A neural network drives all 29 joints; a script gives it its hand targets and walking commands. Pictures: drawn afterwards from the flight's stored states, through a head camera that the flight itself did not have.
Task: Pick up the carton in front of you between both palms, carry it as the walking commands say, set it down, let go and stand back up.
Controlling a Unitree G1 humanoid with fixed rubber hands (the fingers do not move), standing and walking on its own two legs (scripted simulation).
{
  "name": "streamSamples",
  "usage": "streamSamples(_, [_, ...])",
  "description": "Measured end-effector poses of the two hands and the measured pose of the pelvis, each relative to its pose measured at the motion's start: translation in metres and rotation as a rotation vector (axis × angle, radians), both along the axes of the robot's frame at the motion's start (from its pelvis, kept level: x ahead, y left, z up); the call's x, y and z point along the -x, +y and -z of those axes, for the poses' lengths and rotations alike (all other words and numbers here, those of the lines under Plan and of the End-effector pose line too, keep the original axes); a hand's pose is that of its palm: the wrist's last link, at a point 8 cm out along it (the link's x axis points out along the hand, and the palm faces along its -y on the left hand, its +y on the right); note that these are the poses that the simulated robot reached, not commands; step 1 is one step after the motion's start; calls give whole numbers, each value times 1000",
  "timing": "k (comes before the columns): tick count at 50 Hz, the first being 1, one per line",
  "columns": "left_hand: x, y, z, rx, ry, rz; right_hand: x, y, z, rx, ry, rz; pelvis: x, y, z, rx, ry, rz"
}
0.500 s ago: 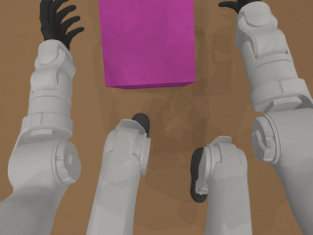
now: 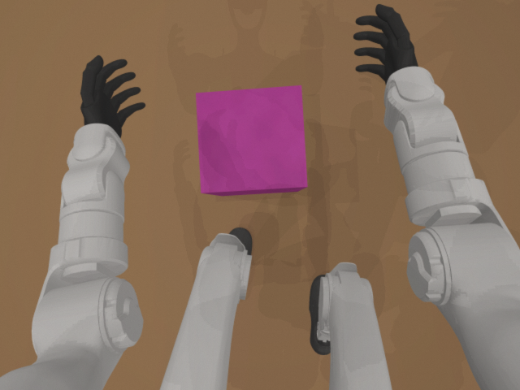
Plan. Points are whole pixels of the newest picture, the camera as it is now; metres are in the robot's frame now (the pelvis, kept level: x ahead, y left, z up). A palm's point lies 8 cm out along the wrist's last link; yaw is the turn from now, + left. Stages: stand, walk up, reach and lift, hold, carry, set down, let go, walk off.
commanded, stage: set down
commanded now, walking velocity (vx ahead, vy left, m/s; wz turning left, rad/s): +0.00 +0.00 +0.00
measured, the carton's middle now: (254, 150) +0.47 +0.12 -0.42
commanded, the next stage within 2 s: let go in 0.20 s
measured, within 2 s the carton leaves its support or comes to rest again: neither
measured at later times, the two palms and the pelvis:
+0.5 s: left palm (41, 142) +0.38 +0.28 +0.03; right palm (475, 110) +0.47 -0.11 +0.02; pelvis +0.04 +0.01 +0.13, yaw -1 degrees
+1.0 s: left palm out of the picture +0.25 +0.25 +0.15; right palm out of the picture +0.34 -0.19 +0.13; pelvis +0.10 +0.01 +0.22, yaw +2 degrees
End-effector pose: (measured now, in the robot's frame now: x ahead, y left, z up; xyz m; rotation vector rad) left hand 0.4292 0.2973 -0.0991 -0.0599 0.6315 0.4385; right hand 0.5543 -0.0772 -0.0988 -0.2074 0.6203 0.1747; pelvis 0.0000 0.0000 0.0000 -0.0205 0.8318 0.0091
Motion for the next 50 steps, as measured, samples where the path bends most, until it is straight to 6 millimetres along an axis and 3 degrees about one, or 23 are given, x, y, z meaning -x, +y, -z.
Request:
streamSamples(9, [2,-2,-56,3,-4,6,1,-4,-58,-1,9,-4,-10,1,-50,4,-18,-1])
streamSamples(17, [9,-7,-90,-15,22,69,15,-12,-92,18,16,29,-19,6,-88,10,-41,1])
streamSamples(24, [44,-17,-120,-41,105,221,75,-32,-116,67,46,136,-33,14,-126,13,-129,5])
streamSamples(30, [80,-16,-156,-56,161,326,127,-49,-148,83,67,209,-47,21,-157,10,-261,4])
streamSamples(38, [123,-18,-199,-60,176,363,163,-67,-187,80,78,196,-71,25,-185,-4,-426,-11])
streamSamples(45, [162,-35,-231,-54,189,343,194,-91,-213,79,97,179,-92,20,-206,-20,-564,-21])
streamSamples(50, [176,-48,-246,-53,198,339,218,-113,-228,78,112,176,-102,10,-217,-38,-658,-24])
